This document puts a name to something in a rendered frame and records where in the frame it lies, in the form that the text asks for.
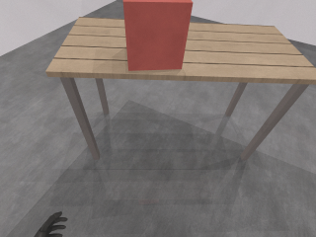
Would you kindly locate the table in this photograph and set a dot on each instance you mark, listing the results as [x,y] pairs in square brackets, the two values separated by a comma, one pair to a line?
[214,52]

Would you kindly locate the robot left hand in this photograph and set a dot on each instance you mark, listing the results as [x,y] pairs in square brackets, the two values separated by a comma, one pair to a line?
[48,226]

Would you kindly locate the carton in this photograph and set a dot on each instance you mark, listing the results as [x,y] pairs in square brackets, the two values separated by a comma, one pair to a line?
[156,33]

